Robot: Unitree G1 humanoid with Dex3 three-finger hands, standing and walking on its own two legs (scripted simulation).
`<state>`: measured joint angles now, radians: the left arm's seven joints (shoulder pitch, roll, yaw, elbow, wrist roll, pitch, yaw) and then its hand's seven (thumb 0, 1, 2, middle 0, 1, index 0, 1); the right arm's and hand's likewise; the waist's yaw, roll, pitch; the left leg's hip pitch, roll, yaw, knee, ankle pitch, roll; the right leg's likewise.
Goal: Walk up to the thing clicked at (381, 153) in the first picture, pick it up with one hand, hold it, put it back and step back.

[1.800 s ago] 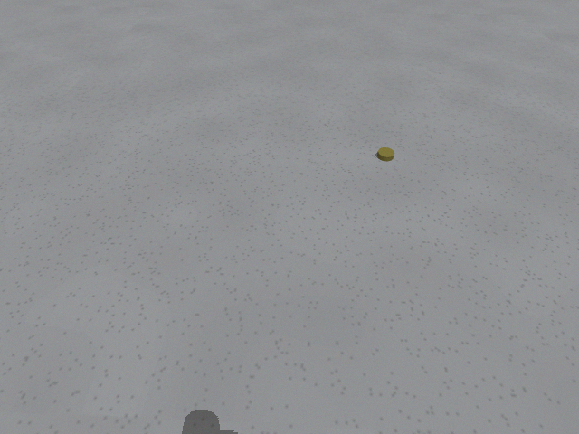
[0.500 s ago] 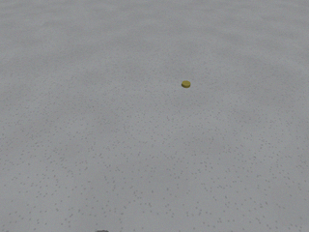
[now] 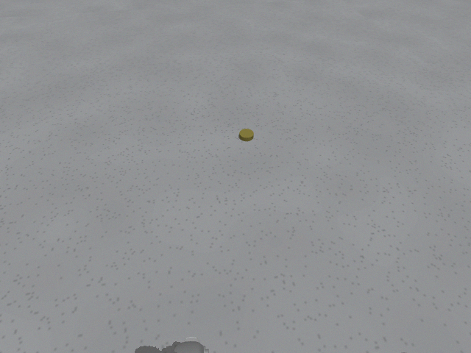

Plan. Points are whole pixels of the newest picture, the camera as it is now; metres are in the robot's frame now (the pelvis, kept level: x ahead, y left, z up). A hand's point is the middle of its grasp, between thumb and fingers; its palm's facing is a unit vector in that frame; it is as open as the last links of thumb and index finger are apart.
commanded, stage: walk up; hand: left
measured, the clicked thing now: (246, 135) +1.56 +0.05 -0.76
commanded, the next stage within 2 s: none
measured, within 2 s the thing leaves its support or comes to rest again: neither
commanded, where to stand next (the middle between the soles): +1.20 -0.08 m, yaw -7 degrees
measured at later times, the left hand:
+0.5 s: hand (149, 216) +0.45 +0.26 -0.12, palm faces -0.19 -0.90 -0.39, open 7.4 cm
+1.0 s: hand (171, 182) +0.58 +0.24 -0.14, palm faces -0.11 -0.91 -0.39, open 7.4 cm
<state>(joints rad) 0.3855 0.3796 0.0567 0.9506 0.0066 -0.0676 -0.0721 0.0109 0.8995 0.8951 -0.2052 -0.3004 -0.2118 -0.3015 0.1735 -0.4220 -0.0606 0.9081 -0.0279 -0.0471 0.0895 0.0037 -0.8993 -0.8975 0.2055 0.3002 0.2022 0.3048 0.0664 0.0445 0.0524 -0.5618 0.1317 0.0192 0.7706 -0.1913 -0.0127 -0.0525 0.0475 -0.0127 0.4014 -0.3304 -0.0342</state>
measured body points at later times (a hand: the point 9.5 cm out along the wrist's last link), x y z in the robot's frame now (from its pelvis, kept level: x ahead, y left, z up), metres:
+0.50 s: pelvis +0.29 +0.00 -0.01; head +0.30 -0.01 +0.44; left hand +0.46 +0.31 -0.09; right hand +0.27 -0.33 -0.12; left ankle +0.20 +0.15 -0.74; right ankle +0.42 -0.15 -0.72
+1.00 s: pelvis +0.53 -0.04 -0.01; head +0.54 -0.05 +0.44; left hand +0.59 +0.28 -0.11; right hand +0.58 -0.37 -0.11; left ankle +0.69 +0.09 -0.72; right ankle +0.44 -0.15 -0.74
